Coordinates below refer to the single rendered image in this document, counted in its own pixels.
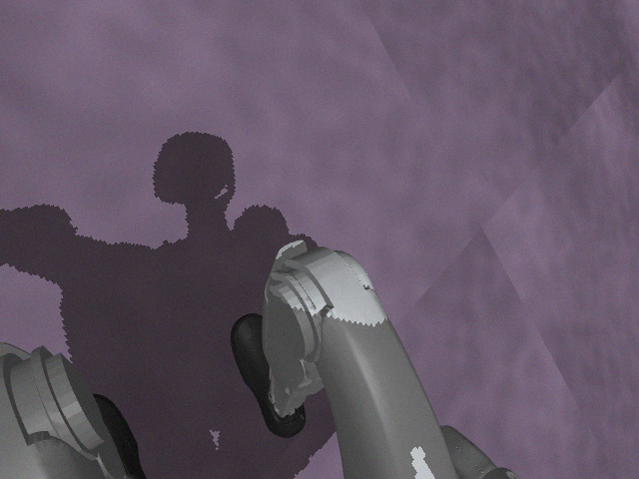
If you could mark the right robot hand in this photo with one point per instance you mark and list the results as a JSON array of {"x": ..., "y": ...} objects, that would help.
[{"x": 468, "y": 460}]

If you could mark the right robot foot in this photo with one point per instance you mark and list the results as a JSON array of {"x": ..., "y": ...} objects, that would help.
[{"x": 247, "y": 346}]

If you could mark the left robot foot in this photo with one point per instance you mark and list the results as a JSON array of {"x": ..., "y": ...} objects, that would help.
[{"x": 122, "y": 436}]

